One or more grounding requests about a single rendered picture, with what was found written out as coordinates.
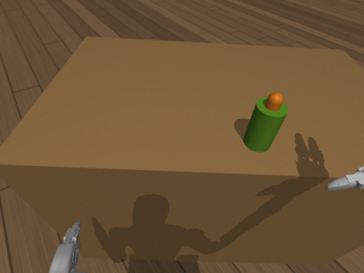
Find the left robot hand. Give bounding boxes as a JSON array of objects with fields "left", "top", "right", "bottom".
[{"left": 49, "top": 221, "right": 88, "bottom": 273}]

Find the bottle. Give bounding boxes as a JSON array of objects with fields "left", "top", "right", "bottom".
[{"left": 243, "top": 93, "right": 288, "bottom": 152}]

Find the right robot hand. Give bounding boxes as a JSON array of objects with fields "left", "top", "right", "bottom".
[{"left": 326, "top": 166, "right": 364, "bottom": 191}]

